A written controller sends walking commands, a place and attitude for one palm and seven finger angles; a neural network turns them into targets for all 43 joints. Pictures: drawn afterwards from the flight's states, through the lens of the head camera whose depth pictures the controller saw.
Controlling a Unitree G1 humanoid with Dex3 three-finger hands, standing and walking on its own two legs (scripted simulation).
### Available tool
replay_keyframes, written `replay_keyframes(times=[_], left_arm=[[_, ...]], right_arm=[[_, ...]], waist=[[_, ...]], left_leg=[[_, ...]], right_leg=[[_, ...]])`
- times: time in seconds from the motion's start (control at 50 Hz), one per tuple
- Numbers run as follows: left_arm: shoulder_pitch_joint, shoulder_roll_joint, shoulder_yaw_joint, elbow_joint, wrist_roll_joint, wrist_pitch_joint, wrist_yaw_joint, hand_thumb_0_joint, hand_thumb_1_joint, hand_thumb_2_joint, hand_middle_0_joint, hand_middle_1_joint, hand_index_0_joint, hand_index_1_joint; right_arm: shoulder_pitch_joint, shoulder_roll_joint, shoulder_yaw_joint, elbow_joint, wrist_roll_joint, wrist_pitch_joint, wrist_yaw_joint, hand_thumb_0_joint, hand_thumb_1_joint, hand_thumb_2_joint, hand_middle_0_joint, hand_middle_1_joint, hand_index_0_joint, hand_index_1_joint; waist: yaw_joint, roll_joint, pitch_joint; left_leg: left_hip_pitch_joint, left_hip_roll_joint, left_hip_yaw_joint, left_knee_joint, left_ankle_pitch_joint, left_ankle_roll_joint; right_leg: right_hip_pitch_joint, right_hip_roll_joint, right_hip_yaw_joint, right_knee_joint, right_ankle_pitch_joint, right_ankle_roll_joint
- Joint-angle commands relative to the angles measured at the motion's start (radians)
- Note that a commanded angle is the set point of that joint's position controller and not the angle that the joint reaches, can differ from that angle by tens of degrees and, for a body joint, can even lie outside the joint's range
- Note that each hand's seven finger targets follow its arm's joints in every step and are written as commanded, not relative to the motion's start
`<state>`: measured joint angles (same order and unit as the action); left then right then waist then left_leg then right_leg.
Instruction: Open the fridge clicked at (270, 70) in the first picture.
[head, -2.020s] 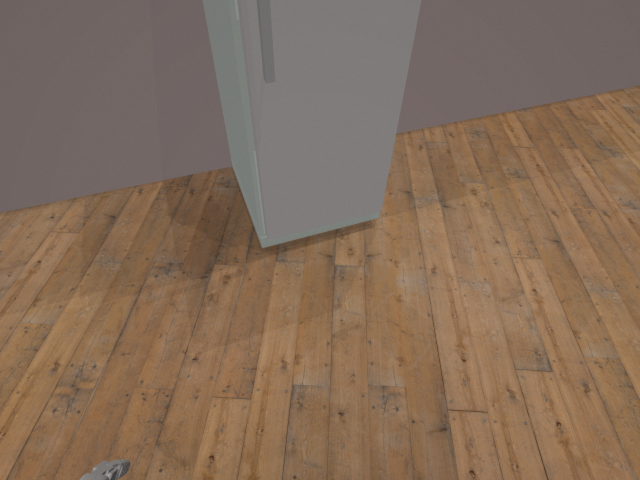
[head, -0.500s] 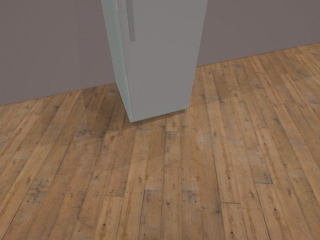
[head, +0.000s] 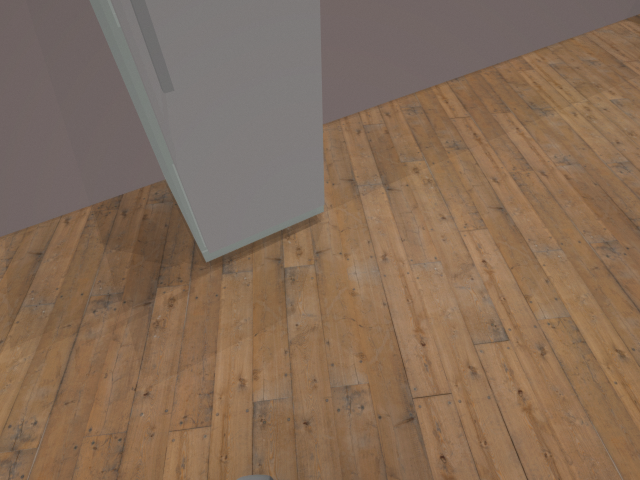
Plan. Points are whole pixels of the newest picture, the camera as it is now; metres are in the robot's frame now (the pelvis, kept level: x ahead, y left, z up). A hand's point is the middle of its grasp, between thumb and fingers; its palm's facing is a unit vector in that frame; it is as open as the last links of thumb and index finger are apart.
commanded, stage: walk to a spot facing it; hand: left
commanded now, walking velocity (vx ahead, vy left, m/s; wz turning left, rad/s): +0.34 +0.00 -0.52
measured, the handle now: out of the picture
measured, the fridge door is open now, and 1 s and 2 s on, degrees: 0 0 0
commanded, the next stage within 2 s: none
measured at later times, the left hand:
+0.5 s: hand (181, 440) +0.20 +0.25 -0.18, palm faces -0.14 -0.97 -0.18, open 7.4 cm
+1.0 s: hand (311, 250) +0.58 +0.08 -0.17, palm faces -0.57 -0.80 -0.19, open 7.4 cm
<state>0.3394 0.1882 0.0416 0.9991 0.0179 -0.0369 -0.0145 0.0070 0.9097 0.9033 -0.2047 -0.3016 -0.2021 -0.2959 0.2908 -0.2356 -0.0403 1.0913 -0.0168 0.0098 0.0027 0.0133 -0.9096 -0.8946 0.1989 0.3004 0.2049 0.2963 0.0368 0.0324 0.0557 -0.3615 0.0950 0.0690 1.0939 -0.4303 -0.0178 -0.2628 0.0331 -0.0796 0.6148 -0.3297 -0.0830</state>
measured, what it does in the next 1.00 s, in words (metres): walks ahead, turning right: left foot, then right foot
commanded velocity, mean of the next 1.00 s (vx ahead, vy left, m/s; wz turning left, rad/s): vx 0.20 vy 0.00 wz -0.55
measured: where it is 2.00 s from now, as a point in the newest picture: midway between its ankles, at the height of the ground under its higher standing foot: (326, 416)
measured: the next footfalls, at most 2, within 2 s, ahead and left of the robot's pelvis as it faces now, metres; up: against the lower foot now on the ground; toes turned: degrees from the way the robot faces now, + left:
left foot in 0.42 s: +0.33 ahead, +0.13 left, +0.00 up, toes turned -6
right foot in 0.98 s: +0.43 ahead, -0.12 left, +0.00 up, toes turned -40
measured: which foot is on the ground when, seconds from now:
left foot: up 0.00-0.40, down 0.42-0.98, up 1.00-1.00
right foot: down 0.00-0.42, up 0.44-0.96, down 0.98-1.00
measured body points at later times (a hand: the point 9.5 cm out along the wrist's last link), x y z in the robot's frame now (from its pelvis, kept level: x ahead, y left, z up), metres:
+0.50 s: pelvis +0.21 +0.06 -0.01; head +0.24 +0.08 +0.44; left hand +0.21 +0.30 -0.17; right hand +0.30 -0.19 -0.12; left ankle +0.29 +0.14 -0.73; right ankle +0.04 -0.05 -0.66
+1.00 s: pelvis +0.36 +0.01 -0.01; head +0.40 -0.02 +0.43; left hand +0.61 +0.13 -0.15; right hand +0.17 -0.13 -0.16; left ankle +0.30 +0.14 -0.70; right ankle +0.40 -0.09 -0.73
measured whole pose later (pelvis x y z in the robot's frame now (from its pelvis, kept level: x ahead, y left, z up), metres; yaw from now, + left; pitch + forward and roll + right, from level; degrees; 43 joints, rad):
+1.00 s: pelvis +0.36 +0.01 -0.01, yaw -33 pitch +0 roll +1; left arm 0.07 0.19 0.06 0.90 0.03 0.00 -0.03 0.01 0.91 0.90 -0.20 -0.30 -0.20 -0.30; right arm 0.43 -0.15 -0.04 1.06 -0.01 -0.01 -0.02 0.01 -0.91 -0.89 0.20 0.30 0.20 0.30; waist -0.05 -0.01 0.12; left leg -0.14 0.16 0.38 0.85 -0.53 -0.03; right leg -0.44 -0.01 -0.15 0.66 -0.20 -0.08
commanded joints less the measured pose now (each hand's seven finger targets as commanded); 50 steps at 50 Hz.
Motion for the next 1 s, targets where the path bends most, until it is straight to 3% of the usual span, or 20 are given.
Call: replay_keyframes(times=[0.0, 0.08, 0.2, 0.3, 0.34, 0.36, 0.38, 0.4, 0.42, 0.44, 0.48, 0.56, 0.68, 0.82, 0.86, 0.9, 0.92, 0.94, 0.96, 0.98], left_arm=[[0.092, 0.165, 0.039, -0.027, 0.003, -0.024, 0.021, 0.000, 0.900, 0.900, -0.200, -0.300, -0.200, -0.300], [0.111, 0.159, 0.042, -0.011, 0.004, -0.039, 0.021, 0.000, 0.900, 0.900, -0.200, -0.300, -0.200, -0.300], [0.177, 0.131, 0.036, 0.015, 0.007, -0.045, 0.030, 0.000, 0.900, 0.900, -0.200, -0.300, -0.200, -0.300], [0.168, 0.139, 0.040, 0.010, 0.013, -0.035, 0.042, 0.000, 0.900, 0.900, -0.200, -0.300, -0.200, -0.300], [0.131, 0.163, 0.047, 0.000, 0.011, -0.034, 0.040, 0.000, 0.900, 0.900, -0.200, -0.300, -0.200, -0.300], [0.097, 0.170, 0.053, -0.004, 0.008, -0.034, 0.040, 0.000, 0.900, 0.900, -0.200, -0.300, -0.200, -0.300], [0.095, 0.147, 0.056, -0.014, -0.001, -0.036, 0.036, 0.000, 0.900, 0.900, -0.200, -0.300, -0.200, -0.300], [0.130, 0.092, 0.056, -0.030, -0.016, -0.032, 0.022, 0.000, 0.900, 0.900, -0.200, -0.300, -0.200, -0.300], [0.117, 0.075, 0.049, -0.047, -0.016, -0.038, 0.015, 0.000, 0.900, 0.900, -0.200, -0.300, -0.200, -0.300], [0.063, 0.095, 0.056, -0.058, -0.007, -0.033, 0.016, 0.000, 0.900, 0.900, -0.200, -0.300, -0.200, -0.300], [0.003, 0.079, 0.058, -0.056, 0.009, -0.014, 0.001, 0.000, 0.900, 0.900, -0.200, -0.300, -0.200, -0.300], [0.045, 0.020, 0.057, -0.040, 0.016, 0.039, -0.021, 0.000, 0.900, 0.900, -0.200, -0.300, -0.200, -0.300], [-0.083, 0.020, 0.054, -0.090, 0.020, 0.066, -0.029, 0.000, 0.900, 0.900, -0.200, -0.300, -0.200, -0.300], [-0.281, 0.017, 0.035, -0.145, 0.011, 0.061, -0.027, 0.000, 0.900, 0.900, -0.200, -0.300, -0.200, -0.300], [-0.269, 0.037, 0.037, -0.152, 0.011, 0.057, -0.021, 0.000, 0.900, 0.900, -0.200, -0.300, -0.200, -0.300], [-0.189, 0.067, 0.045, -0.137, 0.015, 0.046, -0.017, 0.000, 0.900, 0.900, -0.200, -0.300, -0.200, -0.300], [-0.090, 0.101, 0.055, -0.115, 0.016, 0.033, -0.013, 0.000, 0.900, 0.900, -0.200, -0.300, -0.200, -0.300], [0.022, 0.180, 0.073, -0.084, 0.020, 0.017, -0.005, 0.000, 0.900, 0.900, -0.200, -0.300, -0.200, -0.300], [0.091, 0.286, 0.092, -0.075, 0.005, 0.008, 0.012, 0.000, 0.900, 0.900, -0.200, -0.300, -0.200, -0.300], [0.086, 0.302, 0.095, -0.077, -0.018, 0.022, 0.031, 0.000, 0.900, 0.900, -0.200, -0.300, -0.200, -0.300]], right_arm=[[-0.150, -0.071, -0.028, -0.159, -0.009, -0.053, 0.007, 0.000, -0.900, -0.900, 0.200, 0.300, 0.200, 0.300], [-0.128, -0.038, -0.032, -0.166, -0.008, -0.041, 0.015, 0.000, -0.900, -0.900, 0.200, 0.300, 0.200, 0.300], [-0.265, -0.023, -0.028, -0.238, -0.006, -0.051, 0.021, 0.000, -0.900, -0.900, 0.200, 0.300, 0.200, 0.300], [-0.331, -0.006, -0.021, -0.276, 0.001, -0.066, 0.022, 0.000, -0.900, -0.900, 0.200, 0.300, 0.200, 0.300], [-0.249, -0.022, -0.027, -0.255, 0.002, -0.074, 0.014, 0.000, -0.900, -0.900, 0.200, 0.300, 0.200, 0.300], [-0.115, -0.047, -0.034, -0.215, 0.000, -0.080, 0.002, 0.000, -0.900, -0.900, 0.200, 0.300, 0.200, 0.300], [0.044, -0.102, -0.047, -0.167, -0.005, -0.084, -0.014, 0.000, -0.900, -0.900, 0.200, 0.300, 0.200, 0.300], [0.182, -0.231, -0.080, -0.137, -0.020, -0.089, -0.024, 0.000, -0.900, -0.900, 0.200, 0.300, 0.200, 0.300], [0.236, -0.260, -0.075, -0.125, -0.010, -0.082, -0.022, 0.000, -0.900, -0.900, 0.200, 0.300, 0.200, 0.300], [0.160, -0.212, -0.062, -0.144, -0.004, -0.077, -0.020, 0.000, -0.900, -0.900, 0.200, 0.300, 0.200, 0.300], [0.017, -0.090, -0.033, -0.169, -0.004, -0.089, -0.021, 0.000, -0.900, -0.900, 0.200, 0.300, 0.200, 0.300], [-0.007, -0.015, -0.012, -0.147, -0.001, -0.110, -0.030, 0.000, -0.900, -0.900, 0.200, 0.300, 0.200, 0.300], [0.082, -0.028, -0.012, -0.111, 0.004, -0.106, -0.035, 0.000, -0.900, -0.900, 0.200, 0.300, 0.200, 0.300], [0.161, -0.076, -0.025, -0.078, -0.011, -0.071, -0.036, 0.000, -0.900, -0.900, 0.200, 0.300, 0.200, 0.300], [0.165, -0.089, -0.033, -0.081, -0.009, -0.062, -0.035, 0.000, -0.900, -0.900, 0.200, 0.300, 0.200, 0.300], [0.126, -0.113, -0.042, -0.101, -0.005, -0.056, -0.033, 0.000, -0.900, -0.900, 0.200, 0.300, 0.200, 0.300], [0.111, -0.121, -0.044, -0.116, -0.001, -0.053, -0.029, 0.000, -0.900, -0.900, 0.200, 0.300, 0.200, 0.300], [0.114, -0.108, -0.038, -0.139, 0.012, -0.048, -0.018, 0.000, -0.900, -0.900, 0.200, 0.300, 0.200, 0.300], [0.132, -0.037, -0.028, -0.179, 0.021, -0.045, -0.016, 0.000, -0.900, -0.900, 0.200, 0.300, 0.200, 0.300], [0.062, -0.059, -0.029, -0.200, 0.020, -0.037, -0.033, 0.000, -0.900, -0.900, 0.200, 0.300, 0.200, 0.300]], waist=[[-0.002, -0.067, 0.035], [-0.022, -0.090, 0.006], [0.021, -0.141, 0.034], [0.035, -0.171, 0.037], [-0.009, -0.168, 0.000], [-0.073, -0.153, -0.057], [-0.131, -0.103, -0.148], [-0.168, 0.155, -0.292], [-0.156, 0.252, -0.315], [-0.132, 0.122, -0.192], [-0.071, 0.113, -0.024], [0.006, 0.086, 0.010], [-0.013, 0.065, 0.029], [-0.081, 0.092, 0.037], [-0.073, 0.106, 0.005], [-0.024, 0.119, -0.055], [0.028, 0.092, -0.115], [0.081, -0.050, -0.223], [0.076, -0.283, -0.337], [0.082, -0.192, -0.357]], left_leg=[[-0.292, 0.050, -0.049, 0.068, 0.140, -0.024], [-0.308, 0.043, -0.033, -0.003, 0.238, -0.048], [-0.393, 0.032, -0.022, -0.142, 0.273, -0.053], [-0.229, -0.015, 0.006, -0.370, 0.211, -0.024], [-0.053, -0.061, 0.041, -0.475, 0.190, -0.007], [0.137, -0.075, 0.041, -0.564, 0.246, 0.005], [0.413, -0.021, -0.002, -0.590, 0.301, 0.025], [0.664, 0.279, -0.351, -0.613, 0.320, 0.110], [0.655, 0.450, -0.580, -0.761, 0.329, 0.183], [0.502, 0.447, -0.546, -0.809, 0.250, 0.207], [0.244, 0.361, -0.363, -0.868, 0.131, 0.146], [0.114, 0.232, -0.028, -0.867, 0.363, 0.067], [0.247, 0.223, 0.105, -0.848, 0.661, 0.084], [0.376, 0.245, 0.204, -0.733, 0.888, 0.122], [0.402, 0.264, 0.216, -0.660, 1.000, 0.118], [0.394, 0.267, 0.244, -0.499, 1.080, 0.097], [0.326, 0.250, 0.253, -0.332, 1.022, 0.064], [0.114, 0.204, 0.268, -0.059, 0.721, 0.011], [-0.206, 0.000, 0.206, 0.295, -0.179, -0.064], [-0.219, 0.010, 0.006, 0.341, -0.215, -0.049]], right_leg=[[0.097, -0.295, 0.457, -0.421, 0.066, -0.120], [0.123, -0.235, 0.348, -0.415, 0.178, -0.104], [0.229, -0.226, 0.357, -0.386, 0.350, -0.104], [0.227, -0.221, 0.367, -0.314, 0.537, -0.084], [0.195, -0.201, 0.349, -0.221, 0.676, -0.070], [0.132, -0.166, 0.316, -0.100, 0.699, -0.044], [-0.004, -0.118, 0.291, 0.078, 0.606, -0.014], [-0.223, 0.015, 0.165, 0.400, 0.168, 0.039], [-0.347, 0.043, 0.141, 0.665, -0.229, 0.055], [-0.368, -0.032, 0.167, 0.744, -0.194, 0.044], [-0.389, -0.101, 0.136, 0.780, -0.048, 0.061], [-0.310, -0.128, 0.090, 0.697, 0.111, 0.082], [-0.458, -0.140, 0.043, 0.557, 0.219, 0.116], [-0.357, -0.086, -0.064, 0.175, 0.138, 0.093], [-0.294, -0.063, -0.076, 0.130, 0.094, 0.072], [-0.150, -0.031, -0.086, 0.053, 0.086, 0.049], [0.024, -0.019, -0.084, -0.036, 0.141, 0.036], [0.311, -0.148, 0.060, -0.100, 0.437, -0.020], [0.515, -0.456, 0.549, -0.105, 0.987, -0.175], [0.477, -0.471, 0.511, -0.148, 1.030, -0.233]])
